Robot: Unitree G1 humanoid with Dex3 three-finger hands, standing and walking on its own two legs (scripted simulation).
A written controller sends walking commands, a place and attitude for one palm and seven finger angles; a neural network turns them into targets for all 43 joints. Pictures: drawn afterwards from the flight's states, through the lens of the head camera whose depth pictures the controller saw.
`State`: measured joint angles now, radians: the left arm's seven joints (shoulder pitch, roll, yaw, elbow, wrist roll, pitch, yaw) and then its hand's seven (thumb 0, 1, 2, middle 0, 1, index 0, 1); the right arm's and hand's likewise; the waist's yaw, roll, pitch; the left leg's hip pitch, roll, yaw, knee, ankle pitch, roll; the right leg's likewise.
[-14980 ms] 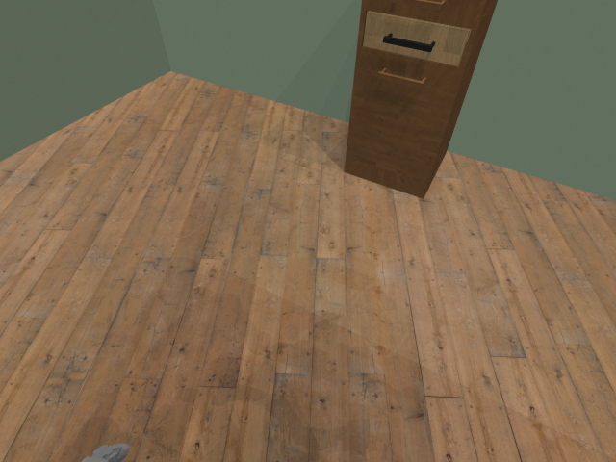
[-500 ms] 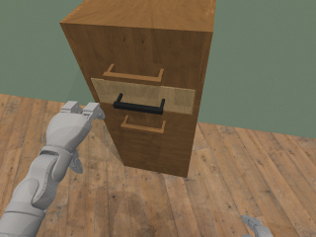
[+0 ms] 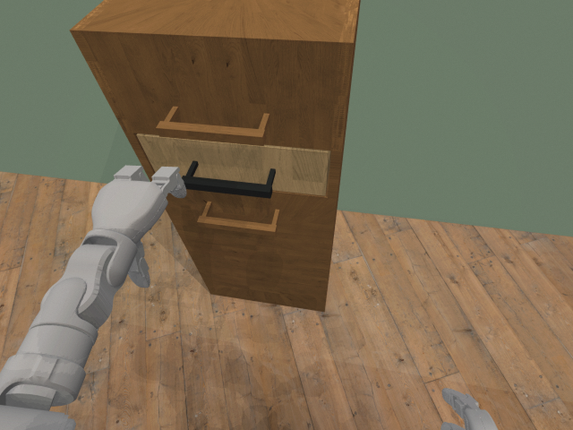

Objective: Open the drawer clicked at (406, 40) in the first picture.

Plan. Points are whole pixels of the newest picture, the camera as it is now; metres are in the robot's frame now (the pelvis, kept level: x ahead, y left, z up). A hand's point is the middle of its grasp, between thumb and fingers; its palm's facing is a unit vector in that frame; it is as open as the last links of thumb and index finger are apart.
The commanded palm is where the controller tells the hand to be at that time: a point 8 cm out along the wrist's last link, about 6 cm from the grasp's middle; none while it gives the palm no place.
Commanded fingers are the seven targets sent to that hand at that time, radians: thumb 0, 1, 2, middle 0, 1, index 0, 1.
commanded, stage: move the hooked fingers above the handle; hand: left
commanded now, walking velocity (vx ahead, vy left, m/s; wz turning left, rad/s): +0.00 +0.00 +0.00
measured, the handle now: (229, 178) +0.56 +0.18 -0.04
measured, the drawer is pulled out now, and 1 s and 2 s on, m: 0.00 0.00 0.00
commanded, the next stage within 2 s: none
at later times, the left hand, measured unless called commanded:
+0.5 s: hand (188, 212) +0.42 +0.21 +0.03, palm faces -0.08 -0.01 -1.00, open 13.8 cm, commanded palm +0.41 +0.22 +0.09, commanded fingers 0.00 -0.50 0.30 -0.30 -1.20 -0.30 -1.20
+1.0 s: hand (218, 193) +0.47 +0.17 +0.02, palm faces -0.06 -0.02 -1.00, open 13.9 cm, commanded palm +0.47 +0.19 +0.07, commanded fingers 0.00 -0.50 0.30 -0.30 -1.20 -0.30 -1.20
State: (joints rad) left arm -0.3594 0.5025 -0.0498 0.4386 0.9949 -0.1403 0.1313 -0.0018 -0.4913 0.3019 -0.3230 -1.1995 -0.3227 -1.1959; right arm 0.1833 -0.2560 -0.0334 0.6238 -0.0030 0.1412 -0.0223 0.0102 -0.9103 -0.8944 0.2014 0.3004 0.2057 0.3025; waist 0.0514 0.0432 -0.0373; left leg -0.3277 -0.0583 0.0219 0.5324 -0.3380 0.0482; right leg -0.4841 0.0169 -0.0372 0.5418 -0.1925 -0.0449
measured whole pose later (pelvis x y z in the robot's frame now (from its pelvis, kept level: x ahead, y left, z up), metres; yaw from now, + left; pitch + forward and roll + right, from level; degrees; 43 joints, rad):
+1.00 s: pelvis +0.00 +0.01 -0.02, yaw +0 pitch +17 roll +0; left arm -0.82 0.41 -0.14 1.00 1.08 -0.14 0.29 0.00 -0.49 0.30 -0.33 -1.20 -0.32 -1.20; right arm 0.30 -0.26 -0.06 0.67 -0.03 0.13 -0.02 0.01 -0.91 -0.89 0.20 0.30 0.21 0.30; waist -0.09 0.03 -0.11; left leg -0.59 -0.06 0.03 0.69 -0.39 0.06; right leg -0.73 0.01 -0.04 0.67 -0.23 -0.04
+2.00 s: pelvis +0.01 +0.00 -0.02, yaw +0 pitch +18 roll +0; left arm -0.83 0.42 -0.11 1.01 1.09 -0.13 0.31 0.00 -0.49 0.30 -0.32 -1.20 -0.33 -1.20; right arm 0.28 -0.26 -0.04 0.66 -0.03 0.14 -0.01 0.01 -0.91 -0.89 0.20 0.30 0.21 0.30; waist -0.10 0.04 -0.11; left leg -0.59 -0.05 0.02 0.69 -0.41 0.05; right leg -0.74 0.02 -0.05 0.67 -0.25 -0.05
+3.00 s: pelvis +0.01 +0.01 -0.02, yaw +0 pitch +19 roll +0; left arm -0.81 0.43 -0.09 0.99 1.13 -0.17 0.38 0.00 -0.49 0.30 -0.32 -1.20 -0.33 -1.20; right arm 0.26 -0.27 -0.04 0.67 -0.05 0.14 0.00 0.01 -0.91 -0.89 0.20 0.30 0.21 0.30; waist -0.11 0.04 -0.13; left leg -0.64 -0.06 0.03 0.75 -0.44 0.06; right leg -0.79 0.01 -0.04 0.72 -0.26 -0.03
